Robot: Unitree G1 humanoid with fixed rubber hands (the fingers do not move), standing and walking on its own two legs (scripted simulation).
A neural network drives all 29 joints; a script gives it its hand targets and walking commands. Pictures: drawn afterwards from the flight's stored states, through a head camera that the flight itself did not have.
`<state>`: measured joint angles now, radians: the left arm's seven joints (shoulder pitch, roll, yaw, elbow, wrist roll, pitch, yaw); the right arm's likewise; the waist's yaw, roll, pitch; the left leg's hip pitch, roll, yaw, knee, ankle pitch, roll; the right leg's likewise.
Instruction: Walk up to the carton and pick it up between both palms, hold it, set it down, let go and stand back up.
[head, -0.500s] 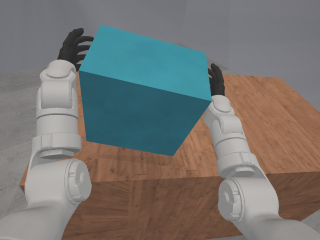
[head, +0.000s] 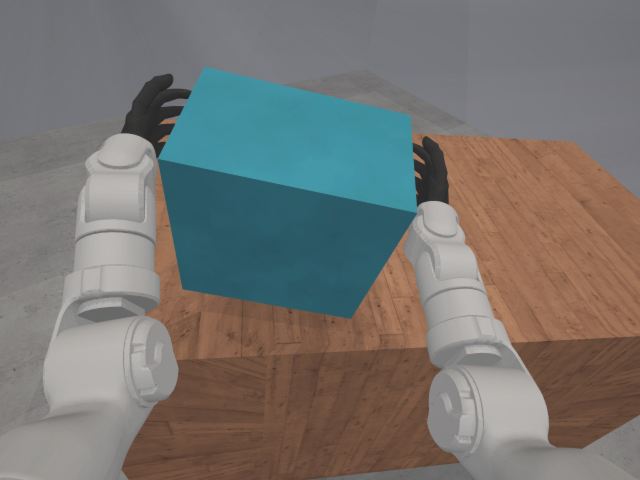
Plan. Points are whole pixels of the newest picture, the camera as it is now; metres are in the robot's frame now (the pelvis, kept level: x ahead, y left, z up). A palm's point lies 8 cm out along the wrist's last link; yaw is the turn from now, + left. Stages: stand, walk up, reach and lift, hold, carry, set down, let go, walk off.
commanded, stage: set down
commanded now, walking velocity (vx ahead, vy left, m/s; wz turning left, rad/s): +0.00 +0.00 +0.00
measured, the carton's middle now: (287, 209) +0.43 +0.01 +0.14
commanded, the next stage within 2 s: none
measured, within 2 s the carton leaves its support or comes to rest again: neither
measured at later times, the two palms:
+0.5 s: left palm (159, 159) +0.45 +0.17 +0.20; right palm (426, 215) +0.39 -0.17 +0.17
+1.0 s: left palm (161, 171) +0.47 +0.17 +0.17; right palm (413, 228) +0.39 -0.17 +0.14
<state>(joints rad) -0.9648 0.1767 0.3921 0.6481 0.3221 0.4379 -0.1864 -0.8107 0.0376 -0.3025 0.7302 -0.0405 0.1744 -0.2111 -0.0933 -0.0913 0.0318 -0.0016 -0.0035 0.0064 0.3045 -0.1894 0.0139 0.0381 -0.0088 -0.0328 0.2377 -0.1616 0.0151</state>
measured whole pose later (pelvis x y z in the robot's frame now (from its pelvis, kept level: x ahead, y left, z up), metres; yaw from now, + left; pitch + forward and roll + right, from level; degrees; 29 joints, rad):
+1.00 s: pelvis +0.01 +0.01 +0.00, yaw -1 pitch -2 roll -1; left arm -0.98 0.19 0.42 0.84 0.32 0.31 -0.21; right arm -0.76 0.12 -0.43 0.71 -0.17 0.11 -0.20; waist -0.09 -0.08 0.05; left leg -0.07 -0.01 0.03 0.31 -0.20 0.02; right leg -0.03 -0.02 -0.02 0.24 -0.17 0.03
